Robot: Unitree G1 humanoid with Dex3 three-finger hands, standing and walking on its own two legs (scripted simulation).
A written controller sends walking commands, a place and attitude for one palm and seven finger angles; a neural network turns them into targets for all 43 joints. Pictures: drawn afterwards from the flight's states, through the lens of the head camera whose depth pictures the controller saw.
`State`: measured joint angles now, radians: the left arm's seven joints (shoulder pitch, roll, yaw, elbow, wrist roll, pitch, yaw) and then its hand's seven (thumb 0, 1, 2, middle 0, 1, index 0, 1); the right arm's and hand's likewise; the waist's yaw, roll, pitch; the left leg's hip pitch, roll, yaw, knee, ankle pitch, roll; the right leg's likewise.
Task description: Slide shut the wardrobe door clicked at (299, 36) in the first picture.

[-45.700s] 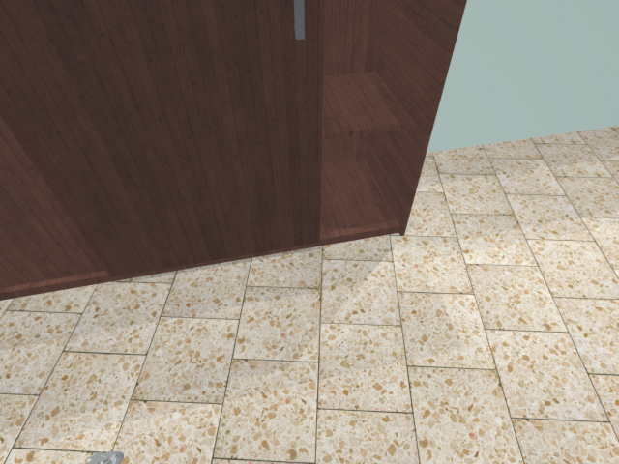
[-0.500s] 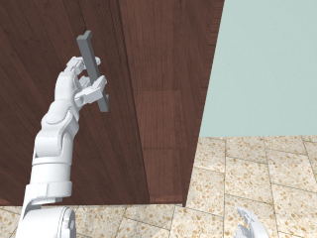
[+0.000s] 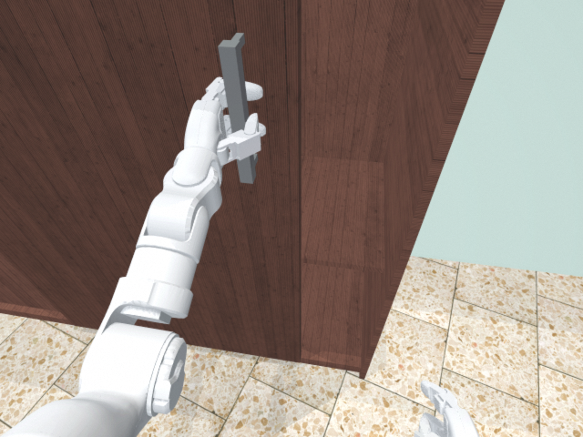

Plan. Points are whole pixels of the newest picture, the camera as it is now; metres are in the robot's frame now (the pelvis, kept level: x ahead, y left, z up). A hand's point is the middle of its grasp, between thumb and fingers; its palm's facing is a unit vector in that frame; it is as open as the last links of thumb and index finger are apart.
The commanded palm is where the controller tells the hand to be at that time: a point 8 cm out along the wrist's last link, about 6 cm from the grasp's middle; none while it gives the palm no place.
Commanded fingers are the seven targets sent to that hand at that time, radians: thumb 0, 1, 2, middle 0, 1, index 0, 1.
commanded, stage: tug the door sideways, standing still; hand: left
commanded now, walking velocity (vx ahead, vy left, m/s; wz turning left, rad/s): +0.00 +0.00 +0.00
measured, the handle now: (243, 114) +0.48 +0.12 +0.22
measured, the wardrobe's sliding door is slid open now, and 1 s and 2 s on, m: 0.20 0.20 0.09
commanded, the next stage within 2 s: step sideways, sliding the door along in 0.40 s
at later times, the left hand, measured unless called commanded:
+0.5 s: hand (255, 138) +0.42 +0.09 +0.22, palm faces +0.04 -1.00 -0.07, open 6.0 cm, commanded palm +0.41 +0.12 +0.22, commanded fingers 0.00 0.90 0.90 -0.45 -1.40 -0.45 -1.40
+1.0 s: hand (262, 138) +0.44 +0.08 +0.21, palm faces +0.21 -0.98 -0.07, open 6.2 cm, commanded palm +0.41 +0.06 +0.22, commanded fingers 0.00 0.90 0.90 -0.45 -1.40 -0.45 -1.40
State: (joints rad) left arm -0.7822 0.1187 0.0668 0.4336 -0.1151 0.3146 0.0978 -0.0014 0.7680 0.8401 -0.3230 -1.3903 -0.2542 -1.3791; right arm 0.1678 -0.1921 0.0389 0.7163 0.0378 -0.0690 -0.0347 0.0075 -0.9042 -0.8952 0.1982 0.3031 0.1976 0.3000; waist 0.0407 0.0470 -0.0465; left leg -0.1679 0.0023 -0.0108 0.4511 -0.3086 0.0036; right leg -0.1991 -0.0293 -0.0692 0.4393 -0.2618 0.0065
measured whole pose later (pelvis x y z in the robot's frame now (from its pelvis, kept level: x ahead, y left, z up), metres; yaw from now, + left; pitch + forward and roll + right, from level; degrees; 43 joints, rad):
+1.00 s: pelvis -0.01 -0.07 -0.01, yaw +1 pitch -1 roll +1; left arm -0.80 0.22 0.10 0.31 -0.08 0.00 0.16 -0.01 0.77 0.86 -0.46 -1.40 -0.18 -1.34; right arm 0.15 -0.22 -0.02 0.69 0.04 -0.05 -0.05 0.01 -0.91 -0.90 0.20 0.30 0.20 0.30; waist 0.08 0.01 0.21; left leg -0.28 0.06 0.06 0.61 -0.18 0.02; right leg -0.28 0.03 -0.12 0.64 -0.31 -0.08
